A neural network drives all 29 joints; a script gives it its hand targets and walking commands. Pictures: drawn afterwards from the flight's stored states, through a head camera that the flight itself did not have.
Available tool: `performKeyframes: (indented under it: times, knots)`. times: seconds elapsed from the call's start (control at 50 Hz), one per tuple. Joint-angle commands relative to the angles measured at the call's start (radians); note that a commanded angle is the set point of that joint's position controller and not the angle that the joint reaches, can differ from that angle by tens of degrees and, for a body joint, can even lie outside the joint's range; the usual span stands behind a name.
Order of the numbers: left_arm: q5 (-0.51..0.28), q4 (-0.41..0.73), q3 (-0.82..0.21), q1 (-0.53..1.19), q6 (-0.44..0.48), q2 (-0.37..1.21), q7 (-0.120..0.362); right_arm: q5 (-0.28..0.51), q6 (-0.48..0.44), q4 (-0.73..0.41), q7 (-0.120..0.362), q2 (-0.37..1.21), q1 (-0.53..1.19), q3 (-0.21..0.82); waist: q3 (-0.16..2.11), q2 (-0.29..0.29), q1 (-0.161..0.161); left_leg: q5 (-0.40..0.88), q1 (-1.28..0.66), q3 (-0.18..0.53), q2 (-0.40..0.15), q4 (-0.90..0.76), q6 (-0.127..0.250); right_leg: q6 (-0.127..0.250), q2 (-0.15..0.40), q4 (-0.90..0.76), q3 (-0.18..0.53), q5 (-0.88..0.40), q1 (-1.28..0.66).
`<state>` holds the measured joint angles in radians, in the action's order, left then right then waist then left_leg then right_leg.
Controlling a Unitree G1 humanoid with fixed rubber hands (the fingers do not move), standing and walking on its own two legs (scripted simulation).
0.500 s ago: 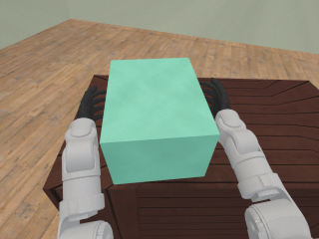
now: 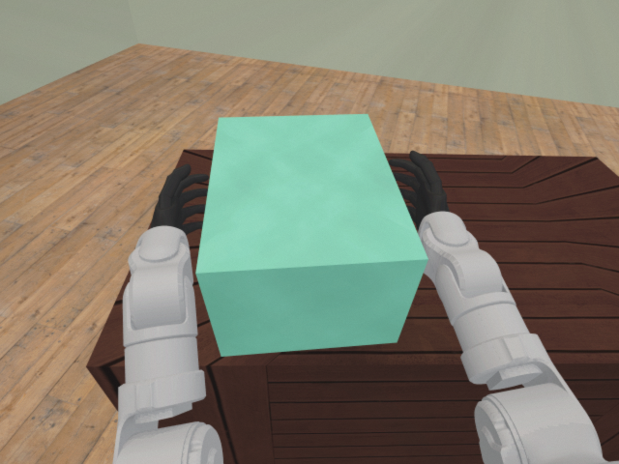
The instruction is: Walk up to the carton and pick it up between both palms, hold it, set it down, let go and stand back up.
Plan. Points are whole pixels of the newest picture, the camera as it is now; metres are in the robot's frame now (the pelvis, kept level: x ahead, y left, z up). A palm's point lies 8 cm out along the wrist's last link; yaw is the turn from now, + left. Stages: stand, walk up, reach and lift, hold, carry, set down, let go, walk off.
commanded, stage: hold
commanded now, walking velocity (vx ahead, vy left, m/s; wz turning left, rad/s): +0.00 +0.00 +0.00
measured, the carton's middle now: (302, 222) +0.40 +0.01 +0.13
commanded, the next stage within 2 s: set down in 0.58 s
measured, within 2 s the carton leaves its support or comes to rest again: neither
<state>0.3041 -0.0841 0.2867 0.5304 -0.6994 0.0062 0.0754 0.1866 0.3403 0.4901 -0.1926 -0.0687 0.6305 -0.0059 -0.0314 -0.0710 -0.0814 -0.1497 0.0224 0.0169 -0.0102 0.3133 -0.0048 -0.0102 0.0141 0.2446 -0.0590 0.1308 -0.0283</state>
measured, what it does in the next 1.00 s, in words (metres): stands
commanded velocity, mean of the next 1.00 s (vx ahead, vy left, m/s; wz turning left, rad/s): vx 0.00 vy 0.00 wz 0.00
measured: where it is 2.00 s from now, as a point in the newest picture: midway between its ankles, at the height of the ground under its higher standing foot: outside the picture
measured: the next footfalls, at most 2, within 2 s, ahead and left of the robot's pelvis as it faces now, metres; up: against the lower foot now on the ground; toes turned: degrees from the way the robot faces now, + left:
none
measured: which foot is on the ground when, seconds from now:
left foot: down 0.00-1.00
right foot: down 0.00-1.00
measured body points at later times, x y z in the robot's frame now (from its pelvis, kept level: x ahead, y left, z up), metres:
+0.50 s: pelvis +0.00 +0.00 +0.00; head -0.04 +0.04 +0.45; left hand +0.38 +0.17 +0.18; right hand +0.38 -0.15 +0.18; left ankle +0.03 +0.12 -0.75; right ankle +0.01 -0.12 -0.75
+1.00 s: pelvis +0.01 -0.01 +0.00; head -0.02 +0.03 +0.45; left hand +0.38 +0.17 +0.17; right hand +0.39 -0.15 +0.17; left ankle +0.03 +0.12 -0.75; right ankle +0.01 -0.12 -0.75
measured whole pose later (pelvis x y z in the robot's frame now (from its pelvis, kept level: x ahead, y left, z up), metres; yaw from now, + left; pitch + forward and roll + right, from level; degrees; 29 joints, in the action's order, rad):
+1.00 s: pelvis +0.01 -0.01 +0.00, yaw +1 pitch -8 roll -1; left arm 0.32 -0.12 0.29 0.52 -0.52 0.00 0.10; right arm 0.10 0.15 0.50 -0.18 -0.02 0.58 -0.05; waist -0.06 -0.08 -0.06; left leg -0.16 -0.01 0.03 -0.01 0.29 -0.01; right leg -0.01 0.01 0.24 -0.07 0.15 -0.06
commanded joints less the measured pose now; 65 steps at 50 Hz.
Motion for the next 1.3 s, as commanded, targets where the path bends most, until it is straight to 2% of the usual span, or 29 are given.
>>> performKeyframes:
  times: [0.0,0.04,0.06,0.08,0.1,0.18,0.24,0.32,0.38,0.4,0.48,0.52,0.56,0.58,0.62,0.64,0.72,0.76,0.78,0.82,0.88,0.94,0.98,1.02,1.04,1.06,1.12,1.14,1.28]
  knots:
    - [-0.145,0.121,-0.451,0.609,0.076,0.499,0.127,0.073,-0.095,-0.355,0.13,0.546,0.679,0.351,0.371,0.081,0.003,0.245,-0.095,-0.048,0.053,-0.017,-0.027,-0.009,-0.055,-0.006,-0.029,-0.143,-0.082]
    - [-0.141,0.099,-0.436,0.598,0.085,0.505,0.128,0.07,-0.1,-0.359,0.121,0.56,0.709,0.363,0.371,0.066,0.02,0.252,-0.1,-0.041,0.068,-0.011,-0.016,-0.022,-0.06,-0.001,-0.027,-0.194,-0.079]
    - [-0.142,0.113,-0.449,0.624,0.086,0.497,0.126,0.069,-0.101,-0.364,0.118,0.561,0.72,0.363,0.396,0.086,-0.005,0.245,-0.095,-0.044,0.071,-0.005,-0.024,-0.019,-0.06,0.002,-0.03,-0.2,-0.076]
    - [-0.138,0.111,-0.448,0.588,0.09,0.502,0.122,0.082,-0.106,-0.355,0.117,0.564,0.693,0.372,0.397,0.085,0.012,0.264,-0.113,-0.04,0.064,-0.001,-0.023,-0.015,-0.062,0.009,-0.028,-0.209,-0.09]
    - [-0.143,0.11,-0.464,0.589,0.088,0.498,0.123,0.067,-0.103,-0.356,0.115,0.566,0.683,0.369,0.39,0.086,-0.007,0.268,-0.121,-0.048,0.064,0.0,-0.022,-0.015,-0.06,0.003,-0.027,-0.193,-0.075]
    - [-0.134,0.081,-0.429,0.668,0.089,0.489,0.12,0.05,-0.099,-0.287,0.133,0.548,0.723,0.328,0.312,0.07,0.006,0.136,-0.08,-0.047,0.049,-0.031,-0.022,-0.01,-0.056,-0.02,-0.033,-0.006,-0.008]
    - [-0.129,0.02,-0.423,0.687,0.086,0.498,0.129,0.029,-0.103,-0.254,0.144,0.553,0.733,0.285,0.306,0.079,-0.011,0.051,-0.04,-0.05,0.053,-0.055,-0.001,-0.003,-0.048,-0.038,-0.022,0.057,-0.009]
    - [-0.114,0.001,-0.411,0.704,0.097,0.502,0.127,0.014,-0.107,-0.241,0.136,0.539,0.729,0.264,0.321,0.09,-0.036,0.112,-0.069,-0.046,0.057,-0.041,-0.014,-0.009,-0.056,-0.032,-0.03,-0.005,-0.009]
    - [-0.117,0.004,-0.398,0.674,0.099,0.502,0.129,0.025,-0.112,-0.221,0.14,0.544,0.729,0.261,0.335,0.107,-0.009,0.117,-0.067,-0.052,0.048,-0.043,-0.018,-0.008,-0.064,-0.026,-0.03,-0.011,-0.041]
    - [-0.106,0.004,-0.388,0.683,0.093,0.503,0.125,0.021,-0.113,-0.228,0.144,0.538,0.744,0.279,0.343,0.078,-0.008,0.131,-0.073,-0.044,0.051,-0.044,-0.014,-0.007,-0.063,-0.029,-0.043,-0.013,-0.041]
    - [-0.126,0.078,-0.411,0.643,0.096,0.491,0.113,0.07,-0.125,-0.298,0.128,0.547,0.728,0.35,0.411,0.068,0.01,0.302,-0.124,-0.046,0.058,0.01,-0.034,-0.016,-0.07,0.005,-0.038,-0.185,-0.084]
    - [-0.125,0.093,-0.441,0.615,0.085,0.515,0.112,0.081,-0.122,-0.319,0.124,0.53,0.726,0.346,0.402,0.09,-0.006,0.334,-0.143,-0.041,0.057,0.02,-0.047,-0.014,-0.074,0.007,-0.039,-0.206,-0.078]
    - [-0.128,0.121,-0.444,0.594,0.075,0.491,0.115,0.086,-0.111,-0.329,0.118,0.535,0.674,0.379,0.405,0.088,0.006,0.349,-0.135,-0.039,0.06,0.021,-0.046,-0.017,-0.071,0.005,-0.031,-0.242,-0.088]
    - [-0.15,0.181,-0.503,0.549,0.068,0.496,0.117,0.104,-0.104,-0.365,0.119,0.549,0.639,0.402,0.429,0.101,-0.018,0.357,-0.19,-0.033,0.059,0.006,-0.037,-0.005,-0.079,0.0,-0.044,-0.272,-0.101]
    - [-0.136,0.2,-0.497,0.522,0.057,0.483,0.123,0.114,-0.1,-0.385,0.116,0.536,0.626,0.392,0.381,0.092,-0.002,0.361,-0.18,-0.029,0.051,0.008,-0.037,-0.011,-0.08,0.001,-0.046,-0.256,-0.087]
    - [-0.152,0.192,-0.5,0.534,0.063,0.481,0.13,0.115,-0.104,-0.396,0.119,0.535,0.629,0.392,0.366,0.099,-0.024,0.32,-0.165,-0.032,0.062,0.009,-0.038,-0.009,-0.077,-0.002,-0.048,-0.223,-0.07]
    - [-0.152,0.206,-0.488,0.565,0.109,0.453,0.129,0.067,-0.142,-0.433,0.121,0.515,0.637,0.366,0.324,0.11,-0.008,0.245,-0.11,-0.034,0.059,-0.019,-0.039,-0.013,-0.067,-0.006,-0.041,-0.178,-0.058]
    - [-0.122,0.146,-0.454,0.54,0.12,0.456,0.138,0.04,-0.168,-0.379,0.118,0.491,0.634,0.324,0.285,0.094,-0.02,0.197,-0.099,-0.034,0.042,-0.026,-0.028,-0.019,-0.055,-0.012,-0.045,-0.141,-0.048]
    - [-0.106,0.123,-0.418,0.543,0.13,0.412,0.146,0.032,-0.182,-0.347,0.117,0.494,0.616,0.319,0.255,0.083,0.007,0.172,-0.089,-0.04,0.05,-0.037,-0.02,-0.023,-0.058,-0.009,-0.047,-0.133,-0.054]
    - [-0.103,0.051,-0.398,0.523,0.147,0.42,0.163,-0.011,-0.205,-0.331,0.12,0.497,0.626,0.304,0.25,0.056,0.005,0.095,-0.067,-0.056,0.049,-0.064,-0.005,-0.028,-0.041,-0.018,-0.047,-0.113,-0.086]
    - [-0.094,0.041,-0.4,0.514,0.189,0.431,0.169,-0.053,-0.267,-0.297,0.119,0.502,0.61,0.268,0.285,0.08,-0.001,0.156,-0.085,-0.057,0.045,-0.047,-0.014,-0.018,-0.043,-0.008,-0.063,-0.151,-0.085]
    - [-0.082,0.057,-0.395,0.474,0.229,0.42,0.166,-0.061,-0.322,-0.308,0.119,0.476,0.576,0.296,0.318,0.084,0.028,0.267,-0.133,-0.071,0.049,-0.021,-0.03,-0.021,-0.054,0.007,-0.084,-0.237,-0.119]
    - [-0.068,0.005,-0.385,0.456,0.245,0.415,0.168,-0.094,-0.347,-0.302,0.118,0.453,0.572,0.268,0.292,0.065,0.008,0.257,-0.103,-0.071,0.046,-0.026,-0.03,-0.034,-0.047,-0.003,-0.075,-0.233,-0.128]
    - [-0.062,-0.002,-0.389,0.44,0.258,0.422,0.165,-0.108,-0.371,-0.274,0.12,0.451,0.557,0.274,0.287,0.069,0.023,0.223,-0.089,-0.078,0.043,-0.046,-0.025,-0.028,-0.045,-0.013,-0.076,-0.212,-0.145]
    - [-0.056,-0.029,-0.387,0.433,0.264,0.437,0.167,-0.12,-0.387,-0.274,0.124,0.446,0.55,0.257,0.272,0.074,0.002,0.243,-0.106,-0.072,0.041,-0.039,-0.033,-0.029,-0.043,-0.016,-0.082,-0.229,-0.145]
    - [-0.062,-0.017,-0.384,0.436,0.275,0.419,0.162,-0.112,-0.398,-0.271,0.124,0.439,0.563,0.262,0.3,0.074,0.019,0.243,-0.123,-0.065,0.036,-0.024,-0.025,-0.025,-0.043,-0.003,-0.086,-0.227,-0.125]
    - [-0.097,0.029,-0.473,0.462,0.315,0.455,0.136,-0.114,-0.448,-0.34,0.128,0.444,0.582,0.278,0.406,0.087,-0.014,0.311,-0.147,-0.06,0.035,0.008,-0.043,-0.02,-0.05,0.004,-0.097,-0.298,-0.126]
    - [-0.104,0.041,-0.483,0.468,0.336,0.448,0.123,-0.122,-0.463,-0.361,0.125,0.448,0.571,0.295,0.436,0.081,0.007,0.342,-0.14,-0.066,0.039,0.016,-0.046,-0.023,-0.052,0.014,-0.097,-0.314,-0.128]
    - [-0.077,-0.075,-0.42,0.488,0.369,0.459,0.118,-0.144,-0.454,-0.238,0.139,0.488,0.559,0.276,0.352,0.059,0.026,0.231,-0.07,-0.073,0.04,-0.034,-0.02,-0.042,-0.027,0.001,-0.073,-0.297,-0.155]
